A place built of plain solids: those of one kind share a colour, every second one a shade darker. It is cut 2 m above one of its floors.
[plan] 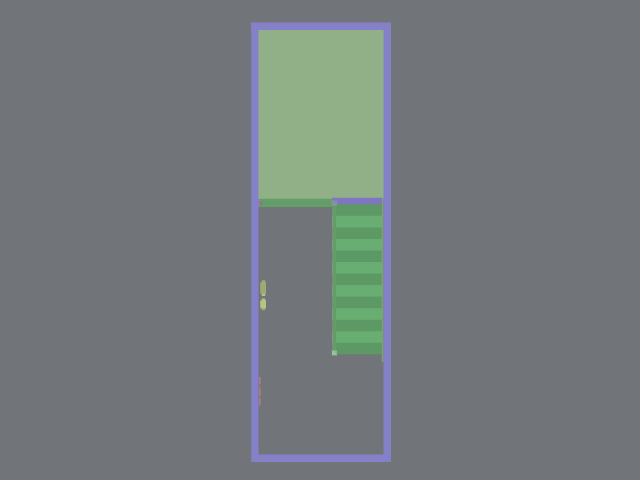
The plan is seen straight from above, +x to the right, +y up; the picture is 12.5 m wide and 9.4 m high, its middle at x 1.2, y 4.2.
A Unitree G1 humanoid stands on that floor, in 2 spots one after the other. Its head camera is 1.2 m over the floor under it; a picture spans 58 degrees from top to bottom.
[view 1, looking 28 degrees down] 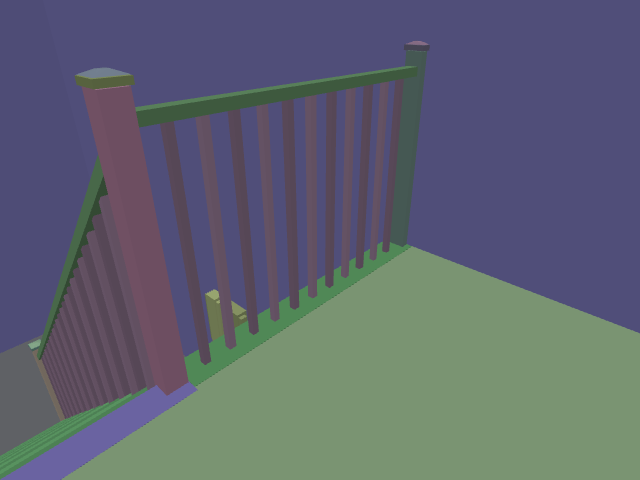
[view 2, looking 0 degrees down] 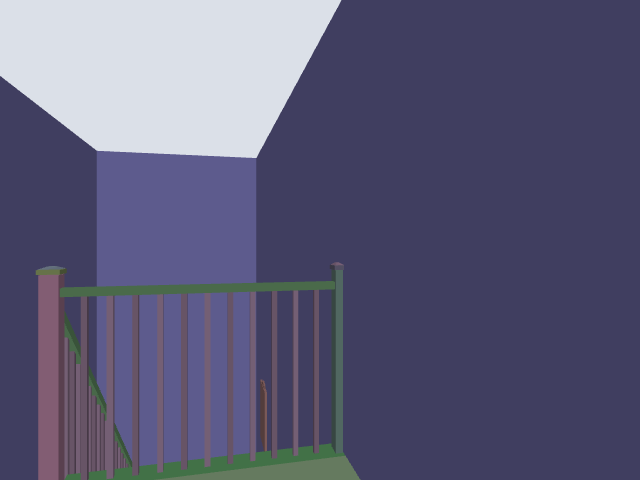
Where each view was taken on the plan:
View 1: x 1.95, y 6.11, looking -137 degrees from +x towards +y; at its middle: wall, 3.03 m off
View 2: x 0.72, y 7.31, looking -104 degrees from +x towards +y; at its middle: wall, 2.98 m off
